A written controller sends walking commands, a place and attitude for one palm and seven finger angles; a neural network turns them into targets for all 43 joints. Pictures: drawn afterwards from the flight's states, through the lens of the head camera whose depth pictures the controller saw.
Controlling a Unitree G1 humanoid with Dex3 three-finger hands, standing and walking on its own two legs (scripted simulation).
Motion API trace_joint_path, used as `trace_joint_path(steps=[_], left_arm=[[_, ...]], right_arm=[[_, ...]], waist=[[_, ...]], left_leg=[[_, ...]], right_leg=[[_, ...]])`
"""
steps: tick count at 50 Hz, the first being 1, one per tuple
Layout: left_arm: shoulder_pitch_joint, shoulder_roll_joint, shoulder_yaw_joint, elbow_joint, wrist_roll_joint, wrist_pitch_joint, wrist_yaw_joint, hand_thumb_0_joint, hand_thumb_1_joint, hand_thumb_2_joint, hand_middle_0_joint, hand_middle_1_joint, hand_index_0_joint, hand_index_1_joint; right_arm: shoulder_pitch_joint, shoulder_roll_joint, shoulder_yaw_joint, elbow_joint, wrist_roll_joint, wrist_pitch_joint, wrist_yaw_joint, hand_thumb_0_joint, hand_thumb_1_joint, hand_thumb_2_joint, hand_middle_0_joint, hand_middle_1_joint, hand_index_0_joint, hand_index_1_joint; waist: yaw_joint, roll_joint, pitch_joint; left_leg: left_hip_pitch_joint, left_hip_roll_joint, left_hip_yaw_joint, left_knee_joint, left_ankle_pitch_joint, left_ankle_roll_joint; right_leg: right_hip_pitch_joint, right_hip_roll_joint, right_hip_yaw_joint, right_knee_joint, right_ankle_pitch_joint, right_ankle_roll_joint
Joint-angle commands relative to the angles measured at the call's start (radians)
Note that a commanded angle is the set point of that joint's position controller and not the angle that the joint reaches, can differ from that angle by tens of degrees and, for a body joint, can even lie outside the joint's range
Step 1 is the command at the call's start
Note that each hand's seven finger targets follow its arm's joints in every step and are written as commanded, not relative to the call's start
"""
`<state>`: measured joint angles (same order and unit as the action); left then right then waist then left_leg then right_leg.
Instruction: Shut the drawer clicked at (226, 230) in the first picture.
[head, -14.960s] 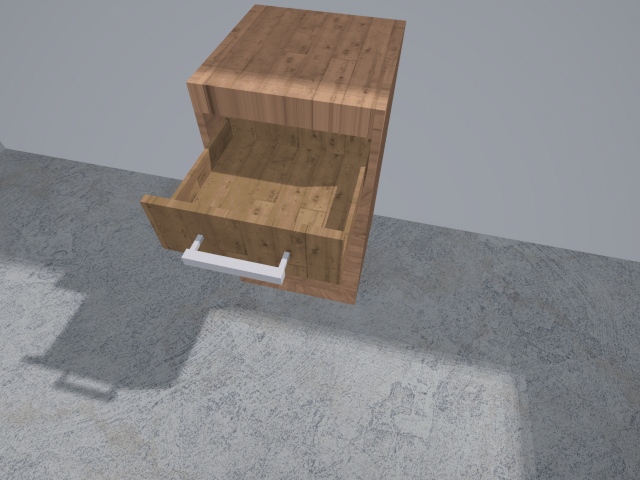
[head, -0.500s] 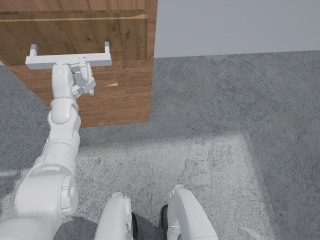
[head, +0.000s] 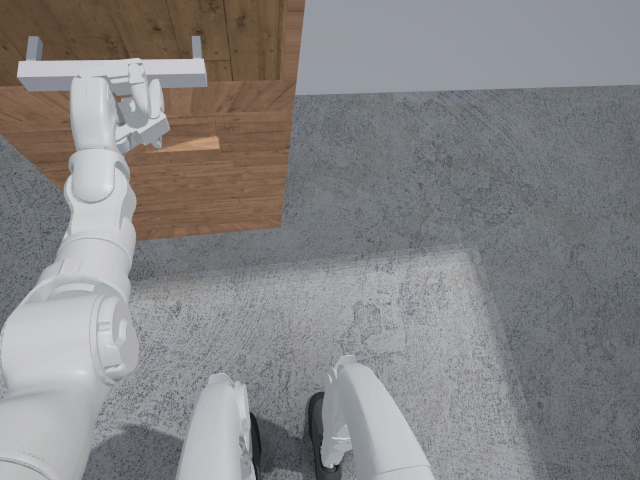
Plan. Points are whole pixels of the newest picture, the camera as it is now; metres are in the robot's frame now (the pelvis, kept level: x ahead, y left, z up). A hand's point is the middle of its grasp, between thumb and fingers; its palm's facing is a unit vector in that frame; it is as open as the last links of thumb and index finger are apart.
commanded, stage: pull the fist back off the drawer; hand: left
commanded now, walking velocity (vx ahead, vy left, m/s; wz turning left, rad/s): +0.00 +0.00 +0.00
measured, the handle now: (118, 60) +0.61 +0.18 +0.04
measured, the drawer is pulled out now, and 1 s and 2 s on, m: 0.00 0.00 0.00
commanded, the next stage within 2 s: draw the hand back to the body in 0.76 s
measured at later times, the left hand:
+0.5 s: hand (158, 112) +0.53 +0.13 +0.04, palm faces +0.05 -1.00 -0.02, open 3.1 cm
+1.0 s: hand (150, 134) +0.49 +0.13 +0.06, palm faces +0.02 -1.00 -0.05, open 3.3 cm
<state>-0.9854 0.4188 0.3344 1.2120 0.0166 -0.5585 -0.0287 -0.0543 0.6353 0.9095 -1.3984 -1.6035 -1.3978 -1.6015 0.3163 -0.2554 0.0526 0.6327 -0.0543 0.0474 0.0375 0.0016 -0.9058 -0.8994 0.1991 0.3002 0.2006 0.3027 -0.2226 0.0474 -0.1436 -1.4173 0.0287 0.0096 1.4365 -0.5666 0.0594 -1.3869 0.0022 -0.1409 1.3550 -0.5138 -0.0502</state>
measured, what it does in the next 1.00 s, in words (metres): stands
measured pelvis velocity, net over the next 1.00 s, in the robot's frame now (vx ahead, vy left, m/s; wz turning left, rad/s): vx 0.04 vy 0.00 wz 0.00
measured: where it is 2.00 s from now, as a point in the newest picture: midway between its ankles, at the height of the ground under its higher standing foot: (287, 465)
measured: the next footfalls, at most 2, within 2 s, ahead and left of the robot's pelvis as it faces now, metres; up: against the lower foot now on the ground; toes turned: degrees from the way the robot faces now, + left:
none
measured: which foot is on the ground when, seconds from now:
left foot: down 0.00-1.00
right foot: down 0.00-1.00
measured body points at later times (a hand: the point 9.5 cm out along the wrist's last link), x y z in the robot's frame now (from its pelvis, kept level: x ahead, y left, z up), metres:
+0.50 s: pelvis +0.00 +0.01 +0.01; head +0.17 +0.04 +0.42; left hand +0.53 +0.19 +0.04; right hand -0.01 -0.24 -0.10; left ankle +0.04 +0.09 -0.58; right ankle +0.06 -0.10 -0.58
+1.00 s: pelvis +0.04 +0.00 +0.04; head +0.20 +0.01 +0.46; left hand +0.48 +0.19 +0.07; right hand +0.14 -0.26 -0.09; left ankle +0.04 +0.09 -0.58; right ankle +0.06 -0.10 -0.58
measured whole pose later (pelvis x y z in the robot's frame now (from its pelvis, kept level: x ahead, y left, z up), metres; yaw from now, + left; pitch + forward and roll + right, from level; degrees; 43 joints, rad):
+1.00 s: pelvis +0.04 +0.00 +0.04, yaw +0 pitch +28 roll -3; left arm -0.52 0.23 0.19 0.66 -0.08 -0.48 0.00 0.02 0.89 0.89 -1.40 -1.60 -1.40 -1.60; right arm 0.23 -0.24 -0.01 0.56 -0.01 0.09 0.06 0.00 -0.91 -0.90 0.20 0.30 0.20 0.30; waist -0.12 0.05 -0.16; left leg -1.18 0.03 0.04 1.28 -0.59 0.06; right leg -1.18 0.02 -0.10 1.22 -0.54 -0.04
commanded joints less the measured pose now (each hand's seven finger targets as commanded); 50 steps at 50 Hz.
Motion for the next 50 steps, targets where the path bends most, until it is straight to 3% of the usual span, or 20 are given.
trace_joint_path(steps=[1, 3, 4, 6, 9, 17, 18, 19, 21, 24, 28, 32, 35, 37, 39, 42, 44, 47, 49, 50], left_arm=[[-0.705, 0.251, 0.002, -0.248, -0.01, -0.037, 0.044, 0.0, 0.9, 0.9, -1.4, -1.6, -1.4, -1.6], [-0.752, 0.244, -0.02, -0.258, -0.009, -0.035, 0.046, 0.0, 0.9, 0.9, -1.4, -1.6, -1.4, -1.6], [-0.739, 0.254, -0.005, -0.254, -0.006, -0.033, 0.048, 0.0, 0.9, 0.9, -1.4, -1.6, -1.4, -1.6], [-0.72, 0.208, -0.034, -0.229, -0.006, -0.019, 0.048, 0.0, 0.9, 0.9, -1.4, -1.6, -1.4, -1.6], [-0.718, 0.203, -0.033, -0.24, -0.009, -0.008, 0.05, 0.0, 0.9, 0.9, -1.4, -1.6, -1.4, -1.6], [-0.539, 0.193, 0.01, -0.261, -0.038, -0.01, 0.049, 0.0, 0.9, 0.9, -1.4, -1.6, -1.4, -1.6], [-0.503, 0.21, 0.029, -0.271, -0.036, -0.016, 0.049, 0.0, 0.9, 0.9, -1.4, -1.6, -1.4, -1.6], [-0.478, 0.17, 0.005, -0.274, -0.039, -0.016, 0.048, 0.0, 0.9, 0.9, -1.4, -1.6, -1.4, -1.6], [-0.421, 0.2, 0.035, -0.29, -0.036, -0.027, 0.052, 0.0, 0.9, 0.9, -1.4, -1.6, -1.4, -1.6], [-0.346, 0.148, 0.009, -0.305, -0.033, -0.036, 0.053, 0.0, 0.9, 0.9, -1.4, -1.6, -1.4, -1.6], [-0.199, 0.092, -0.005, -0.369, -0.048, -0.04, 0.046, 0.0, 0.9, 0.9, -1.4, -1.6, -1.4, -1.6], [-0.092, -0.005, -0.066, -0.441, -0.077, -0.024, 0.029, 0.0, 0.9, 0.9, -1.4, -1.6, -1.4, -1.6], [-0.084, 0.002, -0.062, -0.514, -0.091, -0.028, 0.034, 0.0, 0.9, 0.9, -1.4, -1.6, -1.4, -1.6], [-0.091, 0.009, -0.065, -0.557, -0.088, -0.044, 0.044, 0.0, 0.9, 0.9, -1.4, -1.6, -1.4, -1.6], [-0.125, -0.049, -0.116, -0.597, -0.086, -0.064, 0.051, 0.0, 0.9, 0.9, -1.4, -1.6, -1.4, -1.6], [-0.067, -0.039, -0.117, -0.603, -0.077, -0.076, 0.054, 0.0, 0.9, 0.9, -1.4, -1.6, -1.4, -1.6], [0.003, -0.035, -0.111, -0.624, -0.079, -0.063, 0.045, 0.0, 0.9, 0.9, -1.4, -1.6, -1.4, -1.6], [0.224, -0.004, -0.093, -0.791, -0.106, -0.004, 0.031, 0.0, 0.9, 0.9, -1.4, -1.6, -1.4, -1.6], [0.357, -0.022, -0.106, -0.906, -0.141, 0.056, 0.016, 0.0, 0.9, 0.9, -1.4, -1.6, -1.4, -1.6], [0.407, -0.031, -0.112, -0.92, -0.156, 0.087, 0.011, 0.0, 0.9, 0.9, -1.4, -1.6, -1.4, -1.6]], right_arm=[[0.201, -0.201, -0.059, -0.027, -0.006, -0.018, -0.016, 0.0, -0.9, -0.9, 0.2, 0.3, 0.2, 0.3], [0.206, -0.206, -0.055, -0.022, -0.007, -0.026, -0.019, 0.0, -0.9, -0.9, 0.2, 0.3, 0.2, 0.3], [0.211, -0.209, -0.056, -0.021, -0.009, -0.027, -0.018, 0.0, -0.9, -0.9, 0.2, 0.3, 0.2, 0.3], [0.211, -0.212, -0.057, -0.023, -0.011, -0.028, -0.012, 0.0, -0.9, -0.9, 0.2, 0.3, 0.2, 0.3], [0.21, -0.216, -0.057, -0.024, -0.012, -0.029, -0.007, 0.0, -0.9, -0.9, 0.2, 0.3, 0.2, 0.3], [0.197, -0.208, -0.059, -0.048, -0.005, -0.025, 0.005, 0.0, -0.9, -0.9, 0.2, 0.3, 0.2, 0.3], [0.195, -0.208, -0.061, -0.054, -0.004, -0.021, 0.007, 0.0, -0.9, -0.9, 0.2, 0.3, 0.2, 0.3], [0.184, -0.202, -0.062, -0.058, -0.002, -0.02, 0.011, 0.0, -0.9, -0.9, 0.2, 0.3, 0.2, 0.3], [0.183, -0.198, -0.062, -0.062, -0.001, -0.015, 0.012, 0.0, -0.9, -0.9, 0.2, 0.3, 0.2, 0.3], [0.174, -0.191, -0.068, -0.071, 0.001, -0.003, 0.019, 0.0, -0.9, -0.9, 0.2, 0.3, 0.2, 0.3], [0.17, -0.181, -0.08, -0.093, 0.007, 0.014, 0.029, 0.0, -0.9, -0.9, 0.2, 0.3, 0.2, 0.3], [0.151, -0.17, -0.091, -0.104, 0.02, 0.027, 0.032, 0.0, -0.9, -0.9, 0.2, 0.3, 0.2, 0.3], [0.141, -0.165, -0.099, -0.098, 0.024, 0.03, 0.025, 0.0, -0.9, -0.9, 0.2, 0.3, 0.2, 0.3], [0.136, -0.163, -0.101, -0.093, 0.024, 0.025, 0.018, 0.0, -0.9, -0.9, 0.2, 0.3, 0.2, 0.3], [0.123, -0.151, -0.103, -0.08, 0.021, 0.019, 0.018, 0.0, -0.9, -0.9, 0.2, 0.3, 0.2, 0.3], [0.123, -0.155, -0.11, -0.073, 0.016, 0.015, 0.014, 0.0, -0.9, -0.9, 0.2, 0.3, 0.2, 0.3], [0.114, -0.155, -0.111, -0.084, 0.02, 0.019, 0.017, 0.0, -0.9, -0.9, 0.2, 0.3, 0.2, 0.3], [0.093, -0.153, -0.114, -0.154, 0.043, 0.028, 0.017, 0.0, -0.9, -0.9, 0.2, 0.3, 0.2, 0.3], [0.077, -0.139, -0.112, -0.188, 0.063, 0.033, 0.018, 0.0, -0.9, -0.9, 0.2, 0.3, 0.2, 0.3], [0.071, -0.135, -0.109, -0.199, 0.073, 0.034, 0.012, 0.0, -0.9, -0.9, 0.2, 0.3, 0.2, 0.3]], waist=[[-0.105, 0.186, -0.561], [-0.121, 0.214, -0.562], [-0.105, 0.228, -0.577], [-0.105, 0.234, -0.576], [-0.094, 0.245, -0.585], [-0.04, 0.163, -0.578], [-0.02, 0.171, -0.58], [-0.024, 0.16, -0.569], [-0.006, 0.131, -0.552], [0.003, 0.12, -0.534], [0.035, 0.099, -0.581], [0.035, 0.066, -0.554], [0.034, 0.038, -0.554], [0.037, 0.059, -0.553], [0.026, 0.108, -0.557], [0.036, 0.1, -0.585], [0.065, 0.109, -0.603], [0.148, 0.162, -0.738], [0.166, 0.111, -0.721], [0.158, 0.029, -0.671]], left_leg=[[0.406, -0.005, -0.135, -0.161, 0.165, -0.014], [0.443, -0.001, -0.155, -0.172, 0.15, -0.018], [0.459, -0.001, -0.164, -0.177, 0.154, -0.022], [0.481, 0.003, -0.186, -0.191, 0.131, -0.026], [0.501, 0.006, -0.204, -0.203, 0.117, -0.031], [0.465, 0.003, -0.174, -0.225, 0.139, -0.028], [0.468, 0.004, -0.172, -0.233, 0.145, -0.032], [0.462, 0.003, -0.164, -0.233, 0.138, -0.031], [0.437, 0.002, -0.146, -0.233, 0.164, -0.029], [0.455, 0.005, -0.139, -0.237, 0.194, -0.031], [0.506, 0.003, -0.121, -0.243, 0.307, -0.036], [0.533, 0.004, -0.109, -0.25, 0.364, -0.036], [0.524, -0.003, -0.092, -0.241, 0.399, -0.032], [0.548, -0.002, -0.093, -0.237, 0.434, -0.037], [0.602, -0.001, -0.098, -0.231, 0.477, -0.044], [0.644, 0.003, -0.101, -0.22, 0.563, -0.05], [0.659, 0.002, -0.096, -0.235, 0.586, -0.053], [0.801, 0.003, -0.088, -0.3, 0.742, -0.065], [0.823, 0.001, -0.07, -0.345, 0.774, -0.058], [0.777, -0.003, -0.057, -0.368, 0.726, -0.045]], right_leg=[[0.184, 0.035, 0.125, -0.178, 0.072, 0.028], [0.144, 0.035, 0.114, -0.171, 0.065, 0.027], [0.14, 0.033, 0.106, -0.162, 0.068, 0.024], [0.113, 0.03, 0.1, -0.162, 0.063, 0.023], [0.105, 0.027, 0.094, -0.157, 0.06, 0.022], [0.204, 0.032, 0.104, -0.182, 0.062, 0.02], [0.215, 0.031, 0.101, -0.18, 0.062, 0.019], [0.217, 0.033, 0.105, -0.188, 0.057, 0.02], [0.257, 0.033, 0.109, -0.19, 0.069, 0.019], [0.251, 0.033, 0.107, -0.19, 0.09, 0.02], [0.321, 0.034, 0.104, -0.192, 0.177, 0.019], [0.348, 0.034, 0.103, -0.204, 0.242, 0.022], [0.398, 0.033, 0.113, -0.213, 0.302, 0.029], [0.387, 0.03, 0.113, -0.201, 0.329, 0.027], [0.353, 0.03, 0.106, -0.196, 0.342, 0.027], [0.359, 0.029, 0.104, -0.184, 0.394, 0.025], [0.399, 0.027, 0.104, -0.192, 0.41, 0.025], [0.552, 0.028, 0.108, -0.232, 0.508, 0.019], [0.672, 0.026, 0.11, -0.29, 0.587, 0.025], [0.737, 0.027, 0.113, -0.319, 0.614, 0.03]])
